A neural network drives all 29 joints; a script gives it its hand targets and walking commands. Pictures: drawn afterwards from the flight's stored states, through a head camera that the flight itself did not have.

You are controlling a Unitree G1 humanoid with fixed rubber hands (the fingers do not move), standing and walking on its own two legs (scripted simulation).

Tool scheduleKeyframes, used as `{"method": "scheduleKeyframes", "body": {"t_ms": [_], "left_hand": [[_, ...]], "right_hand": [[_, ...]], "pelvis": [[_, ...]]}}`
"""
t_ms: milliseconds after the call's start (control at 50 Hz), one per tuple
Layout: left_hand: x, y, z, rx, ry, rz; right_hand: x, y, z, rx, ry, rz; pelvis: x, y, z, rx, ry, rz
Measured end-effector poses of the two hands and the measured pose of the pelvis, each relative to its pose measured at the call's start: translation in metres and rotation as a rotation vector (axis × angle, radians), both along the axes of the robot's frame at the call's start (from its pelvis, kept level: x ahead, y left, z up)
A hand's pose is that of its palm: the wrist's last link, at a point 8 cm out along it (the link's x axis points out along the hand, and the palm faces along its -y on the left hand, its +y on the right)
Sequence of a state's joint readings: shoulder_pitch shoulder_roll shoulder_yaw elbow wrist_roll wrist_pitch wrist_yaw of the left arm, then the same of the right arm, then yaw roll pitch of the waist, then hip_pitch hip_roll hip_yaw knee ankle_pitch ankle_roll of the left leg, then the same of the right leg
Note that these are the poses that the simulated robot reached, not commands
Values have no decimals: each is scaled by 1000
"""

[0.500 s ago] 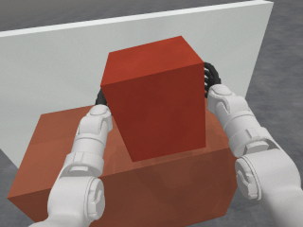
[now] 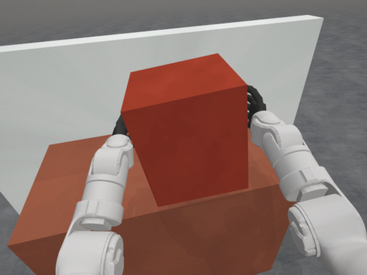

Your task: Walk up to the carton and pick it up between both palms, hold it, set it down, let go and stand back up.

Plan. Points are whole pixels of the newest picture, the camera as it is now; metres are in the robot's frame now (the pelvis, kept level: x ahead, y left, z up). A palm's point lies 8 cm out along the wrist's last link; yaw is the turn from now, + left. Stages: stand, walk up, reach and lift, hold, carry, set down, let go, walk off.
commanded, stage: reach and lift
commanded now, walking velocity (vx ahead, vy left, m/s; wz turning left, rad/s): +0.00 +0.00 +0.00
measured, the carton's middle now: (188, 129) +0.40 -0.02 +0.19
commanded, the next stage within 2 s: hold in 0.86 s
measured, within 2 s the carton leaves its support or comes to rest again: neither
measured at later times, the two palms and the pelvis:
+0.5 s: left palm (118, 136) +0.37 +0.13 +0.21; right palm (257, 104) +0.38 -0.17 +0.25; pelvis -0.01 +0.00 +0.00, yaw +0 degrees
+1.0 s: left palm (110, 133) +0.37 +0.14 +0.22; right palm (252, 103) +0.38 -0.15 +0.25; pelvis +0.00 +0.00 +0.00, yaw +0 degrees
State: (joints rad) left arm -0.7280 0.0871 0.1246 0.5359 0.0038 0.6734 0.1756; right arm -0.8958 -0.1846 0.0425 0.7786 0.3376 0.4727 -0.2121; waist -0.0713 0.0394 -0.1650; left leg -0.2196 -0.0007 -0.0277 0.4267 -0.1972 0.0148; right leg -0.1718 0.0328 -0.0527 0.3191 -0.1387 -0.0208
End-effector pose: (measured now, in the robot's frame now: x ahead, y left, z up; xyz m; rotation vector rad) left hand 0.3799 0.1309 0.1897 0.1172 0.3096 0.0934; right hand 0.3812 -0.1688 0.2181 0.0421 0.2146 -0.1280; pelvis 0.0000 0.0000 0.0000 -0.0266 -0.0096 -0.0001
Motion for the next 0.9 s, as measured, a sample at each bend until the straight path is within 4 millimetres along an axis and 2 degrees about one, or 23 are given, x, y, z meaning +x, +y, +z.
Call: {"method": "scheduleKeyframes", "body": {"t_ms": [200, 460, 900], "left_hand": [[-4, -2, 12, -19, -9, 3], [-5, 1, 17, -23, -16, 13], [-10, 12, 29, -16, -28, 45]], "right_hand": [[-5, -2, 14, 12, -9, -7], [0, 3, 31, -8, -14, 9], [2, 13, 35, -9, -24, 39]], "pelvis": [[-7, 2, 0, 3, -10, -9], [-8, -2, 0, 5, -10, -6], [2, -3, 1, 0, -23, 2]]}}
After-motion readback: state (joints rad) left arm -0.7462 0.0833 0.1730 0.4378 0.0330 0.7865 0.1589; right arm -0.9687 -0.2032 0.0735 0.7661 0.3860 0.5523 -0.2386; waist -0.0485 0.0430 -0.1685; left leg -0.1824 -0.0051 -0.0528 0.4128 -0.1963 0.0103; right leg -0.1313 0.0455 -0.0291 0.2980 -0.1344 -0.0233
